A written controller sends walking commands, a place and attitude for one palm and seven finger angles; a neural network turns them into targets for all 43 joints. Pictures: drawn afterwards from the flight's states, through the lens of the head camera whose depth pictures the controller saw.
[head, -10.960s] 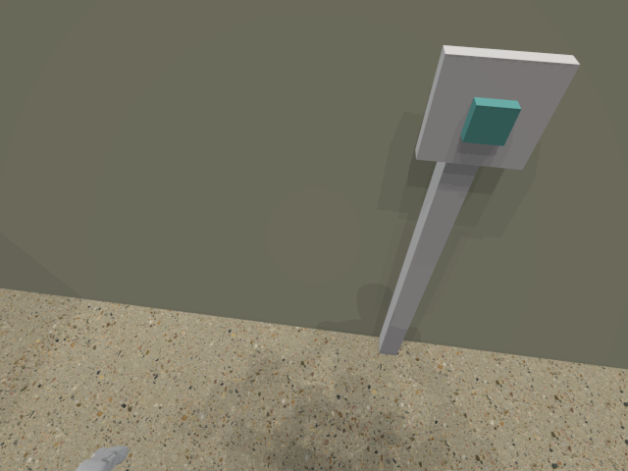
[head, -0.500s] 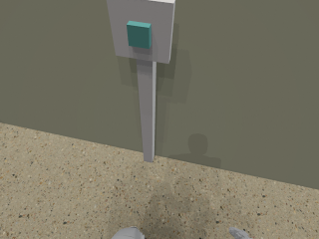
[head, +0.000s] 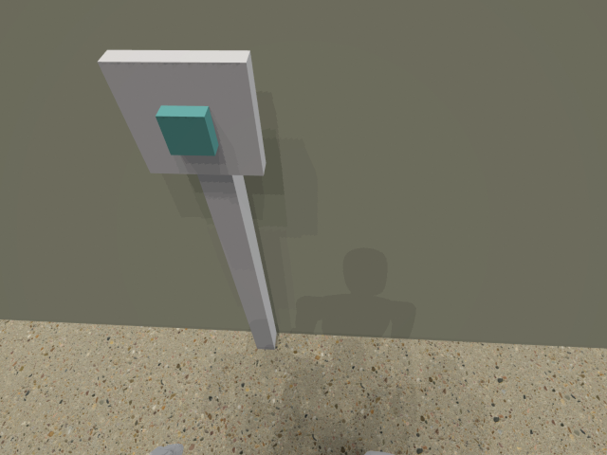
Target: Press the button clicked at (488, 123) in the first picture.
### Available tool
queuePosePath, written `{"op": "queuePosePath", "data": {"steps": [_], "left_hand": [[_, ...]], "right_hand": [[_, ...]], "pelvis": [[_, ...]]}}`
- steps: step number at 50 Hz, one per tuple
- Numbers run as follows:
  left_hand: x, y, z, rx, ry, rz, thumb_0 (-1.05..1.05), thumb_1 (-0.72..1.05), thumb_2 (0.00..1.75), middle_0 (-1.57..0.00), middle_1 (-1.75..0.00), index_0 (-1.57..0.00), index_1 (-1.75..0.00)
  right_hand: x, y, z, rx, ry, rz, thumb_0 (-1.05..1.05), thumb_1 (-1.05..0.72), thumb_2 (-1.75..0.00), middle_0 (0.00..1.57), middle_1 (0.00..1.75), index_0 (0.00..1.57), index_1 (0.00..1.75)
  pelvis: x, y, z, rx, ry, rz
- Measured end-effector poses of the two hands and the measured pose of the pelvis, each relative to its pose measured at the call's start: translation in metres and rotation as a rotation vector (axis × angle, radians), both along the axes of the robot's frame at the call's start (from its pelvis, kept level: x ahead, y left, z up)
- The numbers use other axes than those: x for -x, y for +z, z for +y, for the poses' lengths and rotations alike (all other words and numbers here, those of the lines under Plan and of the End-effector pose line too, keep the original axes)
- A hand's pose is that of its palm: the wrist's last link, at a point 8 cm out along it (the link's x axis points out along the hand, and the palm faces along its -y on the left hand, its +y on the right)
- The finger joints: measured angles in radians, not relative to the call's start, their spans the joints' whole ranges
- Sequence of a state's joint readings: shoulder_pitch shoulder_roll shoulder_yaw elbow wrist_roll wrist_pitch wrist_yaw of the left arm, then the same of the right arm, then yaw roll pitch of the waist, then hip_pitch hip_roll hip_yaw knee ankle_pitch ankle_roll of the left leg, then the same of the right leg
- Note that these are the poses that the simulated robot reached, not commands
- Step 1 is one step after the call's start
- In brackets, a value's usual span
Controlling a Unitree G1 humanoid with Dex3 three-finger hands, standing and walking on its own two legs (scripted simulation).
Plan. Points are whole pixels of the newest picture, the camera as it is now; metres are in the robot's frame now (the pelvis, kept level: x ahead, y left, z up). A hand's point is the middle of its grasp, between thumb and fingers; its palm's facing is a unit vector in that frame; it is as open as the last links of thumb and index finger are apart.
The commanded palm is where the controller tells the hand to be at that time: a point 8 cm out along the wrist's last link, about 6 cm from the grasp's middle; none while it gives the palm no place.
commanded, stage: come to a stop and stand still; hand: left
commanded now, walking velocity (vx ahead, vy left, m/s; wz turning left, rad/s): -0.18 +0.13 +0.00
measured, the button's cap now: (189, 129) +0.49 +0.16 +0.17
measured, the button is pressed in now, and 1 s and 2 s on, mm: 0 0 0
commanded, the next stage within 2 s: look again from close up in 1.00 s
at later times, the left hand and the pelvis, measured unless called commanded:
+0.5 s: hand out of the picture -0.05 +0.25 -0.16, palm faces +0.09 -0.97 -0.22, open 7.4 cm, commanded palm none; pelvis -0.06 +0.05 +0.01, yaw +0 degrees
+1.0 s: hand out of the picture -0.10 +0.20 -0.16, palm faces +0.04 -0.99 -0.17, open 7.3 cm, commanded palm none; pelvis -0.08 +0.04 +0.02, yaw +0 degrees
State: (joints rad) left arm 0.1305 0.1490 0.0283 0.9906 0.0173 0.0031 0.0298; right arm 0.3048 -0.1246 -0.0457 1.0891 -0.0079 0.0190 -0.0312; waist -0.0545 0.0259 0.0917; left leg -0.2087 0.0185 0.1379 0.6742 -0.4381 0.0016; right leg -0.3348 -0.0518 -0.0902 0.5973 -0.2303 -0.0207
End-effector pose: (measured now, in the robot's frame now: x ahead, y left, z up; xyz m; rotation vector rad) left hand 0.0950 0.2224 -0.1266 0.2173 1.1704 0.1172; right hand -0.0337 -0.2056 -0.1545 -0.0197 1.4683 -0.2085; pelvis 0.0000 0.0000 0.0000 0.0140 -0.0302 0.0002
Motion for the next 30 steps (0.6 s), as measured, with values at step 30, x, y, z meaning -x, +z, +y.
{"op": "queuePosePath", "data": {"steps": [30], "left_hand": [[0.178, -0.004, 0.062, 0.002, 0.144, 0.266, 0.01, 0.91, 0.9, -0.2, -0.3, -0.2, -0.3]], "right_hand": [[0.003, 0.017, 0.031, 0.064, 0.106, -0.138, 0.01, -0.93, -0.9, 0.2, 0.3, 0.2, 0.3]], "pelvis": [[0.064, 0.009, 0.052, -0.008, -0.009, 0.035]]}}
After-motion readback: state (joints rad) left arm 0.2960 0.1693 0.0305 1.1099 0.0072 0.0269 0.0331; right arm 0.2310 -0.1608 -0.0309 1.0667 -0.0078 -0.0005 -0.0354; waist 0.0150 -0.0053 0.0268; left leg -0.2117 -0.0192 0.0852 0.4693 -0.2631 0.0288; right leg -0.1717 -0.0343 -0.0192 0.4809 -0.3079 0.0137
